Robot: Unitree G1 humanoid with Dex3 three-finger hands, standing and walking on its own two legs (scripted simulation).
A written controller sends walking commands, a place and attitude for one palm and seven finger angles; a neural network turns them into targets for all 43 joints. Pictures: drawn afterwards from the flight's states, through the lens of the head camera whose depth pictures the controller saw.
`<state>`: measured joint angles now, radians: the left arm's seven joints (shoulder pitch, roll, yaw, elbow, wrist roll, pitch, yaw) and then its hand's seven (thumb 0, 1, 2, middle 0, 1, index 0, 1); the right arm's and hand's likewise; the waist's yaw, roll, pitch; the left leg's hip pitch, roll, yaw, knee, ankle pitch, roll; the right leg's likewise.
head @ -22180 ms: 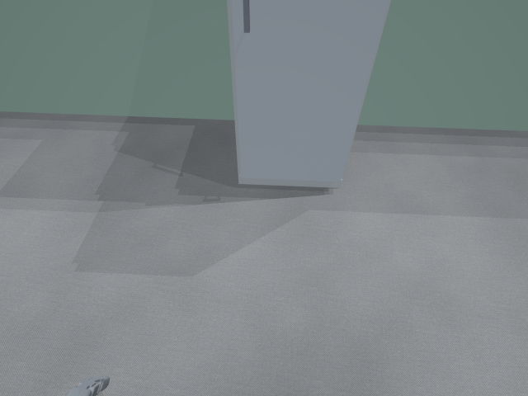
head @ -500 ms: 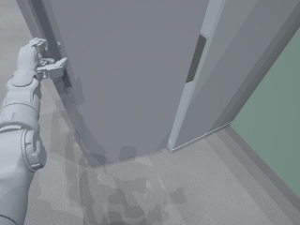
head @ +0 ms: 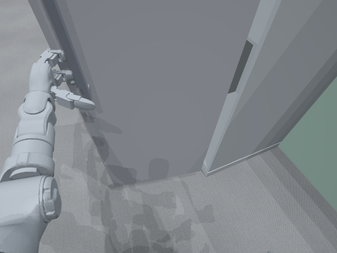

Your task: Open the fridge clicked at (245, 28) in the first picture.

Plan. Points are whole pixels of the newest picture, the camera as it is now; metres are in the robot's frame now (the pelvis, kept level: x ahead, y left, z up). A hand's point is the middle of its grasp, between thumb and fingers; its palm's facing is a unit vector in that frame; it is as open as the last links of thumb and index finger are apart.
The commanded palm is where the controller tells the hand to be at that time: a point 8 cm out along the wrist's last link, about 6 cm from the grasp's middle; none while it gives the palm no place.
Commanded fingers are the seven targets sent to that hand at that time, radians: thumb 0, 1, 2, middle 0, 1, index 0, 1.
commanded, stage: slip the hand off the handle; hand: left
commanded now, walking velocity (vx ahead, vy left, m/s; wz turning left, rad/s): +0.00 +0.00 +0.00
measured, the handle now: (64, 31) +0.52 +0.22 +0.25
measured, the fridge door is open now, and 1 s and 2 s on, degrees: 78 77 77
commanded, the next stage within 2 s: draw the hand back to the body in 1.30 s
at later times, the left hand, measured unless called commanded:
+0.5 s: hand (37, 90) +0.45 +0.30 +0.15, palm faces +0.20 -0.96 -0.19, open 14.6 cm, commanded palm +0.42 +0.34 +0.16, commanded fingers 0.00 -0.55 0.20 -0.25 -1.15 -0.25 -1.15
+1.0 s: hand (32, 109) +0.39 +0.29 +0.14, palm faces +0.18 -0.97 -0.17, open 14.6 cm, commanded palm +0.35 +0.33 +0.16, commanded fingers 0.00 -0.55 0.20 -0.25 -1.15 -0.25 -1.15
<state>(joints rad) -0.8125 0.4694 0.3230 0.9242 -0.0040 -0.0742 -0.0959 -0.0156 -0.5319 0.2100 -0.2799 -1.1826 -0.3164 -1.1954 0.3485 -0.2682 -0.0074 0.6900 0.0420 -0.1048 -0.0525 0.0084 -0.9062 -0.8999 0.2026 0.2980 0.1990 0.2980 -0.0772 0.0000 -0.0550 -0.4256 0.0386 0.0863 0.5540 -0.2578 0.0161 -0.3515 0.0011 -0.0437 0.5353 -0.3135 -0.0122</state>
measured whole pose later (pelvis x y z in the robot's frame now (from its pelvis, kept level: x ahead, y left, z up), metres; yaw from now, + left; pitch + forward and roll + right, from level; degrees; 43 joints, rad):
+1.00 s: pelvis -0.01 +0.02 +0.00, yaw +0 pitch +6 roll -2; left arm -0.50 0.51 0.39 0.60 -0.09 0.01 -0.23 -0.02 -0.55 0.20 -0.25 -1.15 -0.26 -1.15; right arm 0.35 -0.26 0.02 0.61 0.06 -0.08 -0.08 0.01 -0.91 -0.90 0.20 0.30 0.20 0.30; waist -0.05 0.02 -0.07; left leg -0.43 0.03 0.09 0.61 -0.29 0.04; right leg -0.33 -0.01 -0.04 0.55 -0.32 0.01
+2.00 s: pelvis -0.01 -0.02 +0.00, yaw +3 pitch -2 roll +0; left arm -0.03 0.40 0.39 0.09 -0.21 0.12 -0.11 -0.02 -0.46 0.24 -0.25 -1.10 -0.25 -1.10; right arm 0.20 -0.27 0.04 0.63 0.06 -0.18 -0.12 0.01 -0.91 -0.90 0.20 0.30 0.20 0.30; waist 0.04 0.05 -0.05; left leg -0.27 0.04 0.03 0.54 -0.25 -0.01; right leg -0.18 0.01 -0.09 0.52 -0.32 -0.03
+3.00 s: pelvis +0.00 +0.00 +0.01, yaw +2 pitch -4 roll +0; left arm 0.43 0.33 0.33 -0.34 -0.07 -0.06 0.11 0.01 0.88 0.90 -0.21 -0.30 -0.21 -0.31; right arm 0.19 -0.21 0.03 0.65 0.00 -0.11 -0.09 0.01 -0.91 -0.90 0.20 0.30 0.20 0.30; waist 0.07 0.04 0.00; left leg -0.13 0.01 0.06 0.42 -0.22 0.02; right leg -0.04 -0.02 -0.07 0.39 -0.28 0.00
